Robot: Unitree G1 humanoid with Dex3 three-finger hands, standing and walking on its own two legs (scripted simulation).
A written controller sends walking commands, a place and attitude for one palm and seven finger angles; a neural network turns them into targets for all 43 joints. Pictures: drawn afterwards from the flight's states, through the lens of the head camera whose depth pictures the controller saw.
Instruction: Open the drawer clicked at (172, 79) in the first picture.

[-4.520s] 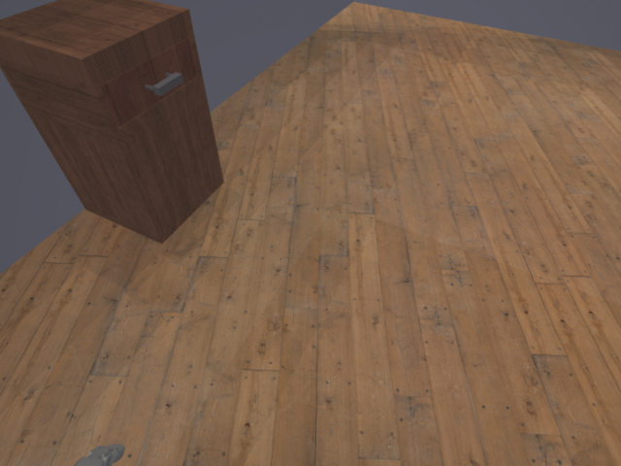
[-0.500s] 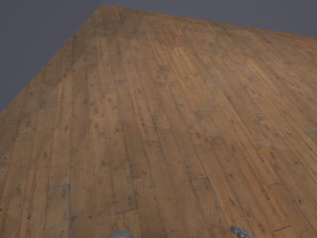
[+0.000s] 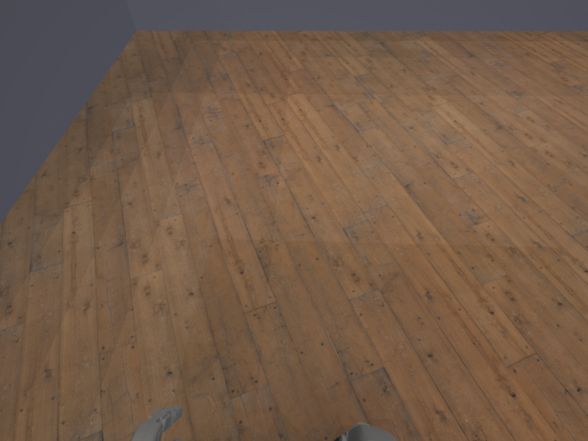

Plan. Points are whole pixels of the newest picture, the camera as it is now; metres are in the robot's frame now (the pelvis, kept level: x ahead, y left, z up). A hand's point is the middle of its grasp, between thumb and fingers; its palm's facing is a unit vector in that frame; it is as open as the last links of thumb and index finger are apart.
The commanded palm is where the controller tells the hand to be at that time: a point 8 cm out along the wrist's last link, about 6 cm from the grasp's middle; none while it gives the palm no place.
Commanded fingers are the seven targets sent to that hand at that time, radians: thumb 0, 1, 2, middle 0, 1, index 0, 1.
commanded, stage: turn to face it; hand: left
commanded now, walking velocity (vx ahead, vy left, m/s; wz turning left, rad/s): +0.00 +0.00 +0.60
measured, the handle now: out of the picture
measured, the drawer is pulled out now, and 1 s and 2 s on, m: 0.00 0.00 0.00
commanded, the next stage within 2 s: none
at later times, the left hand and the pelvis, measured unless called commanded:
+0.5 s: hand out of the picture +0.06 +0.27 -0.16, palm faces +0.31 -0.92 -0.23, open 7.3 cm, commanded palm none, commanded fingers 0.00 0.90 0.90 -0.20 -0.30 -0.20 -0.30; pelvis +0.04 +0.04 +0.01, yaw +16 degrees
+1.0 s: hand out of the picture +0.00 +0.18 -0.13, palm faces +0.55 -0.79 -0.26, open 7.4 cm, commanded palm none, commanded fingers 0.00 0.90 0.90 -0.20 -0.30 -0.20 -0.30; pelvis +0.05 -0.02 +0.02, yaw +35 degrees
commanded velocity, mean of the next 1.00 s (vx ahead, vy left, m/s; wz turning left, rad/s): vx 0.00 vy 0.00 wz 0.60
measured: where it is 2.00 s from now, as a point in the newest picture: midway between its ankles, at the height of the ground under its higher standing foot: outside the picture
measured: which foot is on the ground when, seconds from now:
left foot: up 0.00-0.32, down 0.34-0.76, up 0.78-1.00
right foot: down 0.00-0.34, up 0.36-0.74, down 0.76-1.00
